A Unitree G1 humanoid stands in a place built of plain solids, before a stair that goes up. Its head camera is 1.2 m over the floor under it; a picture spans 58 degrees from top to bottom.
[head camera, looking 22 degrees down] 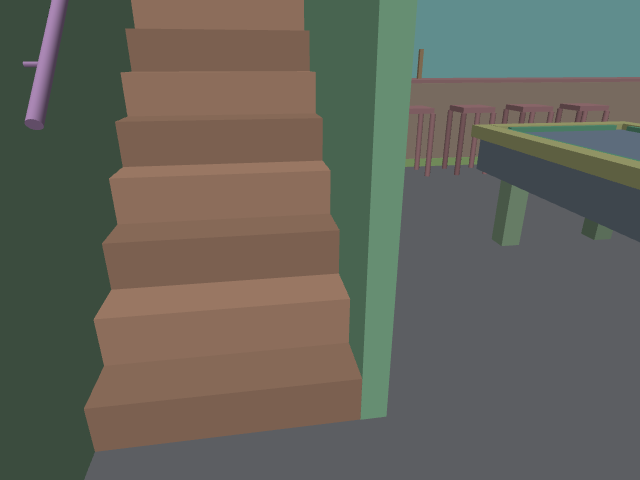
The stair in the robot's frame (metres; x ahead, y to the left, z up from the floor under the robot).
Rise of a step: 0.20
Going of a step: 0.22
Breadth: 0.91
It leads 9 degrees to the left of straight ahead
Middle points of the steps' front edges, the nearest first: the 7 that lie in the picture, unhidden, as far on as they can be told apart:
1.15 0.30 0.18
1.36 0.34 0.38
1.57 0.37 0.58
1.79 0.40 0.78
2.00 0.44 0.97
2.21 0.47 1.17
2.43 0.51 1.37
